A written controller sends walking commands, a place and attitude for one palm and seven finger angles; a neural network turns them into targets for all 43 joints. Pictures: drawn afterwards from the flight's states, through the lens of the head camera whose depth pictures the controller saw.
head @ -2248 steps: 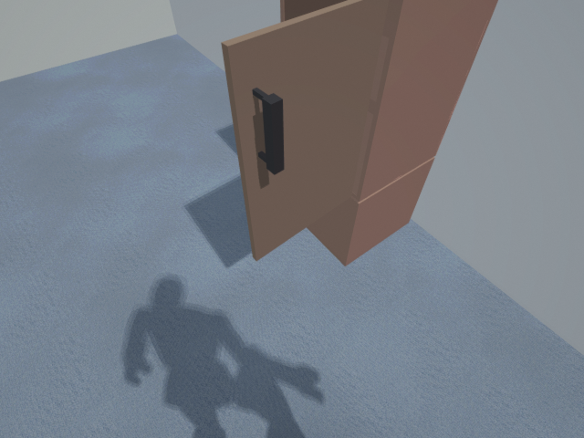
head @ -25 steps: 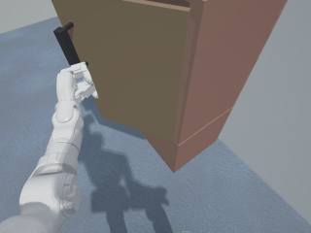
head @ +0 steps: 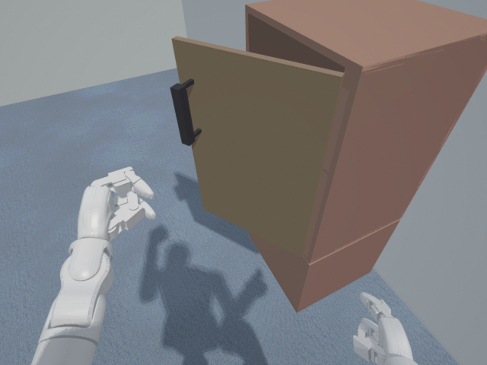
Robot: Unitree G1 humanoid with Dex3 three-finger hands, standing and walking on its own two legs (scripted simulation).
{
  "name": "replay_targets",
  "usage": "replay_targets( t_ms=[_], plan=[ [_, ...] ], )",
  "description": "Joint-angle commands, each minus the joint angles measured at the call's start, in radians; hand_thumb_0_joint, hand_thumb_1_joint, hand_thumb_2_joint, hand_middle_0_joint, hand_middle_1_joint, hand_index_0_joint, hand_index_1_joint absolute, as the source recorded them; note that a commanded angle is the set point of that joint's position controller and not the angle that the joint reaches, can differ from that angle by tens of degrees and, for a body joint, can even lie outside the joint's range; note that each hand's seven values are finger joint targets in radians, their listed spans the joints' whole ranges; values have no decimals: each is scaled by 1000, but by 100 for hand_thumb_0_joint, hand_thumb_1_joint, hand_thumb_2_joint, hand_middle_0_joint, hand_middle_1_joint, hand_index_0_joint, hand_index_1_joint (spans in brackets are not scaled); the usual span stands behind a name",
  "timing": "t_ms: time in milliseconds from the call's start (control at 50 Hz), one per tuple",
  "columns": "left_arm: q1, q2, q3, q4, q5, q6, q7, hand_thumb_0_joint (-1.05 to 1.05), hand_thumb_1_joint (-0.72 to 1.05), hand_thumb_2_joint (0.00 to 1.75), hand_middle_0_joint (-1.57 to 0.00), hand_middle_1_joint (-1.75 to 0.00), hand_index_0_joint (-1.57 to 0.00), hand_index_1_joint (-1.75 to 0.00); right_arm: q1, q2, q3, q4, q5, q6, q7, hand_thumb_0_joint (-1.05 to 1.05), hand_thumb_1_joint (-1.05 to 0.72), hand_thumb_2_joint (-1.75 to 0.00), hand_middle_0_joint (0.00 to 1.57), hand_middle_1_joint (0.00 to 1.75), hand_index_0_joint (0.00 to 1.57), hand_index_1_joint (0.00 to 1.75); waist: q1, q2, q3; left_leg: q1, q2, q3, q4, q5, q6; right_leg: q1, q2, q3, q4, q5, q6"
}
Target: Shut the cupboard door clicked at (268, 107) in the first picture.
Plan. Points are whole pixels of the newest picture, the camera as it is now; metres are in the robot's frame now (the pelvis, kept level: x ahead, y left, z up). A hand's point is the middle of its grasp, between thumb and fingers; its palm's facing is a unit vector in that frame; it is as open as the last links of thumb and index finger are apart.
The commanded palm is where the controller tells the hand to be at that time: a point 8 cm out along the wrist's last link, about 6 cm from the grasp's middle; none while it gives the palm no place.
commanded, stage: draw the hand back to the body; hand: left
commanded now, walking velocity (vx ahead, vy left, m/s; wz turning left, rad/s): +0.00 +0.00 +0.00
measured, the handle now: (189, 112) +0.66 +0.20 +0.08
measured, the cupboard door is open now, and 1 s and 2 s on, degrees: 32 32 32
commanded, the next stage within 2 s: step back with the hand held close in 0.86 s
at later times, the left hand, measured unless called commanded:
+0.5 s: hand (44, 259) +0.20 +0.27 +0.15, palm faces +0.46 -0.79 -0.41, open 6.3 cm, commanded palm +0.15 +0.30 +0.18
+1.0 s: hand (48, 253) +0.21 +0.27 +0.16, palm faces +0.46 -0.79 -0.40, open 7.4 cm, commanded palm +0.16 +0.30 +0.18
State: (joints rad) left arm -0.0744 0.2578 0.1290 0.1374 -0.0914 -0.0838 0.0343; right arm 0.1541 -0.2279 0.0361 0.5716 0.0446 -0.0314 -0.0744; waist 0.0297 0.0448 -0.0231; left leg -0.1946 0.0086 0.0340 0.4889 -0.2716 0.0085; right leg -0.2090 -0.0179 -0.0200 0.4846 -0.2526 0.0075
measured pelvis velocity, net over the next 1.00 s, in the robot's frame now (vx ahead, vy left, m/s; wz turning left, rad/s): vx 0.02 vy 0.00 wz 0.00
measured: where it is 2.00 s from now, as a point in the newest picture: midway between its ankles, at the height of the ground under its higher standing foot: outside the picture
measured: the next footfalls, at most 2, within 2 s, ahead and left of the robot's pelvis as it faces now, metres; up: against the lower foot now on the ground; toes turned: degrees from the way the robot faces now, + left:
none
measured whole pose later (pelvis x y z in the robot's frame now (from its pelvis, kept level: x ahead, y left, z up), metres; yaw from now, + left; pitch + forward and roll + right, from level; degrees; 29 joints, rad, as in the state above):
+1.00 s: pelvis +0.02 +0.00 +0.01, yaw +0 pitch -4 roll +0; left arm 0.45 0.34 0.35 -0.35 -0.07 -0.08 0.10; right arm 0.20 -0.22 0.02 0.63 0.01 -0.09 -0.08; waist 0.07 0.07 0.01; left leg -0.08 0.01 0.03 0.41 -0.26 0.00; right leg -0.09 -0.01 -0.03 0.39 -0.24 0.01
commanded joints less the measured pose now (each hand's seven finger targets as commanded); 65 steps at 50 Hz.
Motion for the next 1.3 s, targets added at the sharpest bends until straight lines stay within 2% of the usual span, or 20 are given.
replay_targets(
  t_ms=[0, 40, 60, 160, 220, 280, 400, 460, 480, 560, 680, 740, 800, 960, 980, 1000, 1080, 1200, 1220, 1280],
  plan=[
    [-236, 186, 97, -359, 14, -60, 39, 0, 90, 90, -83, -99, -83, -99, -76, -96, -31, -118, -14, -41, -13, 0, -90, -90, 20, 30, 20, 30, -15, 29, -131, 86, 3, -3, -126, 166, 10, 92, 24, -15, -112, 158, -25],
    [-203, 208, 110, -441, 22, -63, 47, 0, 90, 90, -78, -93, -78, -93, -82, -97, -26, -121, -20, -50, -12, 0, -90, -90, 20, 30, 20, 30, -9, 63, -145, 109, -1, -7, -138, 181, 9, 110, 24, -15, -125, 168, -26],
    [-152, 188, 103, -459, 22, -61, 50, 0, 90, 90, -75, -90, -75, -90, -83, -92, -28, -117, -22, -54, -12, 0, -90, -90, 20, 30, 20, 30, -10, 82, -142, 120, 2, -8, -138, 204, 6, 118, 26, -18, -122, 181, -28],
    [46, 192, 140, -521, 23, -53, 59, 0, 90, 90, -61, -75, -61, -75, -91, -94, -29, -116, -32, -64, -7, 0, -90, -90, 20, 30, 20, 30, 4, 6, -103, 113, 4, -13, -150, 238, 4, 140, 28, -28, -132, 207, -23],
    [176, 219, 203, -509, 19, -43, 58, 0, 90, 90, -53, -66, -53, -66, -96, -98, -35, -112, -34, -57, -6, 0, -90, -90, 20, 30, 20, 30, 19, -42, -58, 86, 5, -10, -157, 228, 5, 146, 27, -28, -144, 196, -19],
    [244, 244, 259, -568, 17, -52, 60, 0, 90, 90, -45, -57, -45, -57, -100, -92, -39, -115, -34, -53, -4, 0, -90, -90, 20, 30, 20, 30, 27, -40, -66, 78, 2, -6, -155, 228, 5, 155, 23, -28, -140, 194, -17],
    [392, 286, 336, -718, 21, -71, 74, 0, 90, 90, -28, -39, -28, -39, -97, -85, -50, -117, -38, -82, -5, 0, -90, -90, 20, 30, 20, 30, 38, 61, -94, 89, -1, 0, -135, 266, 3, 166, 18, -25, -130, 218, -16],
    [496, 303, 375, -741, 20, -73, 82, 0, 90, 90, -20, -30, -20, -30, -92, -84, -55, -117, -38, -100, -8, 0, -90, -90, 20, 30, 20, 30, 45, 30, -70, 81, 2, 4, -126, 279, 5, 154, 19, -25, -131, 229, -13],
    [476, 269, 340, -736, 23, -73, 80, 0, 90, 90, -20, -30, -20, -30, -86, -86, -54, -110, -39, -103, -8, 0, -90, -90, 20, 30, 20, 30, 34, 13, -53, 77, 1, 4, -127, 278, 6, 140, 20, -28, -132, 224, -12],
    [392, 243, 302, -673, 33, -63, 87, 0, 90, 90, -20, -30, -20, -30, -69, -102, -61, -85, -36, -117, -17, 0, -90, -90, 20, 30, 20, 30, 10, 3, 45, 69, 6, 1, -141, 196, 10, 61, 20, -29, -154, 135, -8],
    [405, 263, 326, -671, 31, -70, 90, 0, 90, 90, -20, -30, -20, -30, -77, -97, -61, -91, -41, -120, -27, 0, -90, -90, 20, 30, 20, 30, 32, -31, -36, 93, -4, 4, -140, 195, 21, 108, 15, -22, -149, 137, -8],
    [424, 277, 341, -710, 29, -73, 87, 0, 90, 90, -20, -30, -20, -30, -85, -89, -56, -96, -42, -122, -22, 0, -90, -90, 20, 30, 20, 30, 41, 18, -72, 97, -7, 6, -133, 240, 17, 148, 10, -15, -141, 191, -11],
    [442, 283, 350, -728, 32, -71, 90, 0, 90, 90, -20, -30, -20, -30, -84, -84, -53, -95, -44, -126, -18, 0, -90, -90, 20, 30, 20, 30, 42, 59, -62, 91, -6, 9, -126, 276, 10, 150, 14, -19, -134, 231, -13],
    [447, 267, 346, -674, 25, -60, 80, 0, 90, 90, -20, -30, -20, -30, -78, -87, -56, -94, -43, -113, -20, 0, -90, -90, 20, 30, 20, 30, 34, 6, -5, 81, 4, 12, -135, 253, 11, 117, 18, -21, -152, 204, -8],
    [357, 365, 431, -717, 27, -97, 86, 0, 90, 90, -20, -30, -20, -30, -76, -121, -69, -125, -31, -90, -14, 0, -90, -90, 20, 30, 20, 30, -5, -5, 28, 9, 24, 2, -72, 167, 27, 29, -35, 80, -198, 242, -22],
    [455, 304, 381, -652, 28, -105, 81, 0, 90, 90, -20, -30, -20, -30, -73, -112, -70, -109, -37, -78, -15, 0, -90, -90, 20, 30, 20, 30, -11, -47, 0, 12, 19, -10, -40, 150, 27, 17, -68, 95, -198, 253, -32],
    [516, 292, 359, -683, 34, -120, 87, 0, 90, 90, -20, -30, -20, -30, -72, -113, -81, -122, -35, -47, -12, 0, -90, -90, 20, 30, 20, 30, -18, -49, -97, 23, 24, -7, -7, 227, 20, 36, -100, 95, -136, 387, -41],
    [585, 355, 425, -781, 27, -121, 108, 0, 90, 90, -20, -30, -20, -30, -70, -121, -92, -170, -29, -2, -27, 0, -90, -90, 20, 30, 20, 30, -18, -24, -214, 23, 60, -27, -23, 511, 14, 108, -52, 35, 1, 571, -9],
    [595, 385, 454, -800, 27, -121, 110, 0, 90, 90, -20, -30, -20, -30, -79, -127, -94, -172, -33, 3, -32, 0, -90, -90, 20, 30, 20, 30, -11, 4, -229, 21, 62, -33, -26, 537, 12, 115, -45, 32, 15, 578, -7],
    [627, 368, 451, -812, 23, -120, 113, 0, 90, 90, -20, -30, -20, -30, -64, -123, -93, -194, -29, 16, -31, 0, -90, -90, 20, 30, 20, 30, -13, 22, -219, -36, 87, -47, -38, 560, 16, 127, -29, 24, 65, 528, 0]
  ],
)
